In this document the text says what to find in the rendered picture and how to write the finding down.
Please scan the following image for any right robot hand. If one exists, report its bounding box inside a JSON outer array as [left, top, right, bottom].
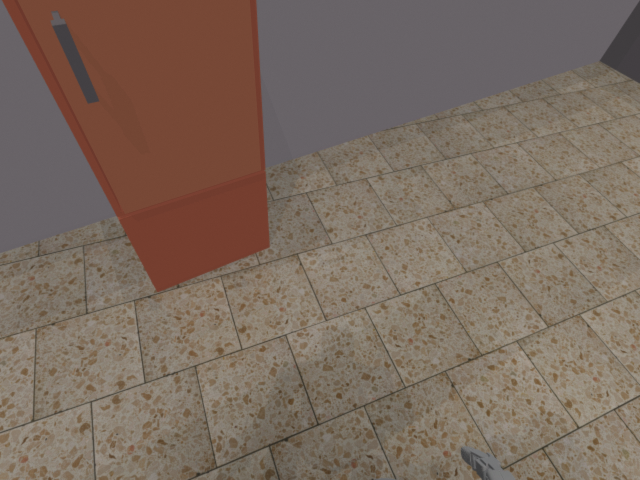
[[461, 446, 516, 480]]

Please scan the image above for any cupboard door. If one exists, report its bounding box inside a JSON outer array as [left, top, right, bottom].
[[18, 0, 261, 214]]

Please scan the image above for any handle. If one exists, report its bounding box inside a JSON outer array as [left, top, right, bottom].
[[50, 11, 99, 104]]

